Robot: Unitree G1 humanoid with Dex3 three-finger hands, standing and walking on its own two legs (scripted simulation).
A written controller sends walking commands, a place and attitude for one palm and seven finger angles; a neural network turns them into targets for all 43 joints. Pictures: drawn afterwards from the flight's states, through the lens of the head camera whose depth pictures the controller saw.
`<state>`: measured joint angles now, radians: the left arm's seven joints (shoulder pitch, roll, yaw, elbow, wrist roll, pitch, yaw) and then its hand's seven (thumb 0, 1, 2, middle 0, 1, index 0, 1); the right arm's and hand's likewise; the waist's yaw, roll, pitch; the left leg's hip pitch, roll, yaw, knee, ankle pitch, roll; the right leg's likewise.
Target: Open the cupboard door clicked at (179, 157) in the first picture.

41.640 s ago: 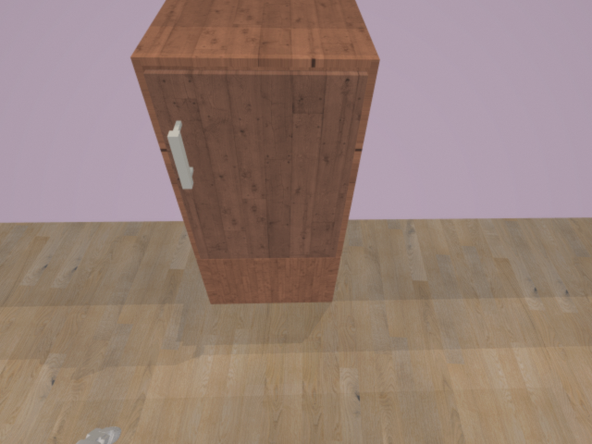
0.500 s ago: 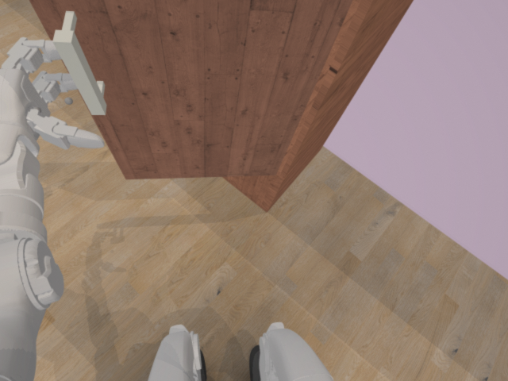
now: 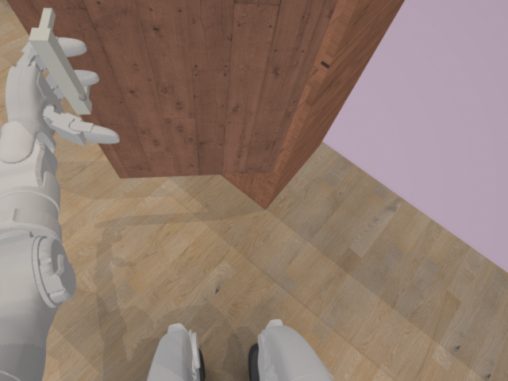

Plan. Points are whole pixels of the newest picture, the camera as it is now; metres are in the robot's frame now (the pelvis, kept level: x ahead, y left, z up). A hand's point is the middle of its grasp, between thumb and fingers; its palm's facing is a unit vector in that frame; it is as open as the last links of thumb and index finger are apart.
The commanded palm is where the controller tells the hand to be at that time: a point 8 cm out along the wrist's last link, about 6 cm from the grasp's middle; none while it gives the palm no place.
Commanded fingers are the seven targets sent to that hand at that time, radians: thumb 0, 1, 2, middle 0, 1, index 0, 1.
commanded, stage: slide the fingers in behind the handle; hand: left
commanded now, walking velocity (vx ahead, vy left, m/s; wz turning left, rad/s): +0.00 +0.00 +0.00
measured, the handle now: (67, 66) +0.57 +0.23 +0.07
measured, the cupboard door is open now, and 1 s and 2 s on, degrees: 44 46 68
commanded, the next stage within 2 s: close the thumb around the handle in 0.50 s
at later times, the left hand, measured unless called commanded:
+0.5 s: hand (86, 98) +0.52 +0.20 +0.06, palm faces +0.03 -1.00 -0.02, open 14.1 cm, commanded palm +0.50 +0.23 +0.07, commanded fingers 0.00 -0.50 0.30 -0.30 -1.20 -0.30 -1.20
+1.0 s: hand (85, 101) +0.51 +0.20 +0.06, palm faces +0.02 -1.00 -0.02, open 9.6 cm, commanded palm +0.50 +0.24 +0.07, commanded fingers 0.00 0.68 0.80 -0.38 -1.33 -0.38 -1.33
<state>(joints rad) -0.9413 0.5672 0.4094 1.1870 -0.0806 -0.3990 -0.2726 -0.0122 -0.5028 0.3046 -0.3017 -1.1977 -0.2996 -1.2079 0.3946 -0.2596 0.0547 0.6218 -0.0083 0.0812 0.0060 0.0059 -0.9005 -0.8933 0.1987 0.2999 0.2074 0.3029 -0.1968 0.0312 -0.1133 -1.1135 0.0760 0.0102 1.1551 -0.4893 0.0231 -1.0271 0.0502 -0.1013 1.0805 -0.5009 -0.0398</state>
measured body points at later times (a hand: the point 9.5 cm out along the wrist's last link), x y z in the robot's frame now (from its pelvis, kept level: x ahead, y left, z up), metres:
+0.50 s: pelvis +0.00 +0.00 +0.00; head +0.15 +0.03 +0.43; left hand +0.51 +0.25 +0.07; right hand +0.00 -0.26 -0.10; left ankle +0.02 +0.10 -0.65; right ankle +0.00 -0.10 -0.65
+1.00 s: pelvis +0.00 +0.01 +0.00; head +0.14 +0.04 +0.43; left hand +0.51 +0.25 +0.07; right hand +0.00 -0.25 -0.10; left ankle +0.02 +0.10 -0.65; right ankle +0.00 -0.10 -0.65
